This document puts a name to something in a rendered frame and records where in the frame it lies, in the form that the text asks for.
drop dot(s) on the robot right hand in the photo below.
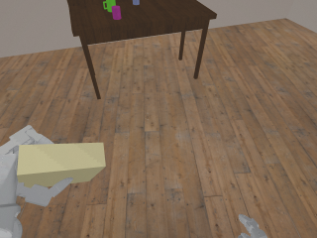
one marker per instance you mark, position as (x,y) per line
(252,227)

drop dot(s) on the table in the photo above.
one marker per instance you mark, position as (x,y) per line
(95,25)

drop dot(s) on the robot left hand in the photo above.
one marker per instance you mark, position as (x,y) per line
(10,187)

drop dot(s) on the left robot forearm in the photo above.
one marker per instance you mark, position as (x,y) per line
(10,226)

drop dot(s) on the sponge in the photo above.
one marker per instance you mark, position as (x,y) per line
(47,164)

